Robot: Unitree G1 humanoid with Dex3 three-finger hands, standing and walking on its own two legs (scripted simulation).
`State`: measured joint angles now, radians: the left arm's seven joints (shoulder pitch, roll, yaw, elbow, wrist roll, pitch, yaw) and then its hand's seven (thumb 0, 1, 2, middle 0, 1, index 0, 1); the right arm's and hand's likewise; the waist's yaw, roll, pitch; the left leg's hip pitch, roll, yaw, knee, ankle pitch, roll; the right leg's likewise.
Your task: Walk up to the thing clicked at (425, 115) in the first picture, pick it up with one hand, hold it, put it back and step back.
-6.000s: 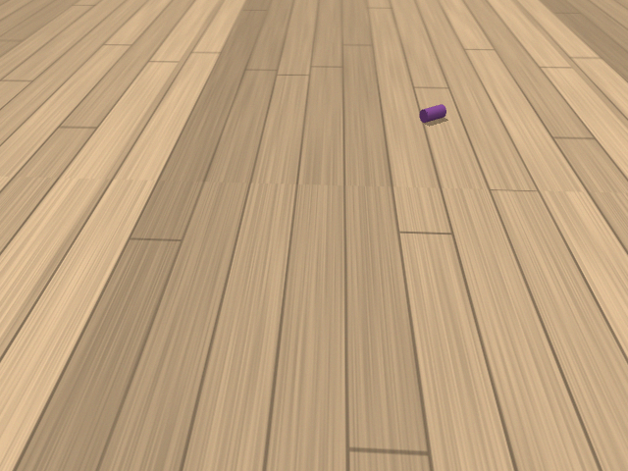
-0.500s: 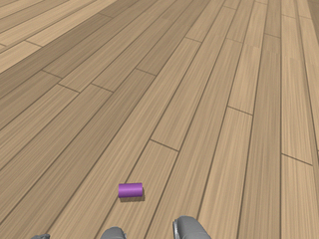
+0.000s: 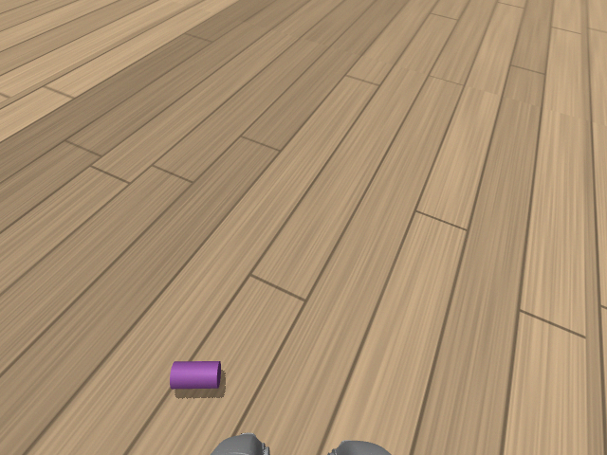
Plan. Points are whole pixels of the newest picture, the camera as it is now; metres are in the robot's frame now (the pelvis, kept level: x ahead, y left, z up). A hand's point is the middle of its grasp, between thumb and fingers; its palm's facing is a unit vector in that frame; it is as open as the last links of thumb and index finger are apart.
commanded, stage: walk up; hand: left
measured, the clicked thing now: (196, 374) +0.41 +0.30 -0.70
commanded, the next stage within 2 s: none
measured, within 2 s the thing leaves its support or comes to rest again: neither
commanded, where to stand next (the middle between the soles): +0.11 +0.01 m, yaw +2 degrees
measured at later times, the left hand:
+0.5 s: hand out of the picture +0.06 +0.22 -0.12, palm faces +0.05 -0.89 -0.45, open 7.4 cm
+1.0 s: hand out of the picture +0.10 +0.23 -0.12, palm faces +0.03 -0.94 -0.35, open 7.4 cm
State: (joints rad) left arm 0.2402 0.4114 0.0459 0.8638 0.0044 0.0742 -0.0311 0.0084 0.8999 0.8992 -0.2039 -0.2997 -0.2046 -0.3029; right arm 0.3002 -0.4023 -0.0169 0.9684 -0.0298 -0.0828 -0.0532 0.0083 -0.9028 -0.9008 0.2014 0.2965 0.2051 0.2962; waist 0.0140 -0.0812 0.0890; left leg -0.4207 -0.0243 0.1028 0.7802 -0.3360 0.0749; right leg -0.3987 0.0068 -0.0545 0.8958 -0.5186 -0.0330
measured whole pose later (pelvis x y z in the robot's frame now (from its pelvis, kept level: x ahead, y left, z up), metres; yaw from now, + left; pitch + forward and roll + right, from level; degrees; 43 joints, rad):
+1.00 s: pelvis +0.02 -0.03 +0.04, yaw +2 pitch -1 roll +0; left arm 0.07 0.38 0.00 1.14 0.00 -0.03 0.01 0.01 0.90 0.90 -0.20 -0.30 -0.20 -0.30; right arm 0.07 -0.34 -0.02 1.16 -0.01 0.01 0.03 0.01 -0.90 -0.90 0.20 0.30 0.20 0.30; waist 0.00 -0.02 0.06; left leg -0.15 0.01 0.01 0.40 -0.23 0.00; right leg -0.14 -0.06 -0.03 0.36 -0.20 0.05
